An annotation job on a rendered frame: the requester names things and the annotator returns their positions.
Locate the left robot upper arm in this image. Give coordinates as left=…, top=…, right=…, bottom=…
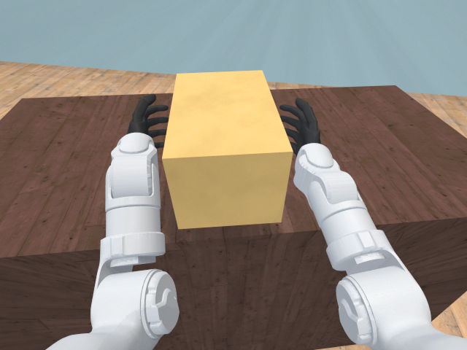
left=46, top=269, right=180, bottom=350

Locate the carton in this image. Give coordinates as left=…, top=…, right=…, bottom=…
left=162, top=70, right=293, bottom=229

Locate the right robot upper arm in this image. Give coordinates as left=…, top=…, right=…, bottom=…
left=336, top=265, right=467, bottom=350

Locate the pedestal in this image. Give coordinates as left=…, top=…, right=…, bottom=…
left=0, top=85, right=467, bottom=350

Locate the right robot hand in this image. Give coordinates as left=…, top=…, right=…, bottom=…
left=279, top=98, right=321, bottom=157

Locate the robot right forearm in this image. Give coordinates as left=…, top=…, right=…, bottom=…
left=293, top=143, right=431, bottom=318

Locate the left robot hand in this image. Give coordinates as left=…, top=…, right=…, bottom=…
left=127, top=93, right=169, bottom=149

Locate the robot left forearm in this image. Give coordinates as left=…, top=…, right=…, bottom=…
left=90, top=133, right=166, bottom=324

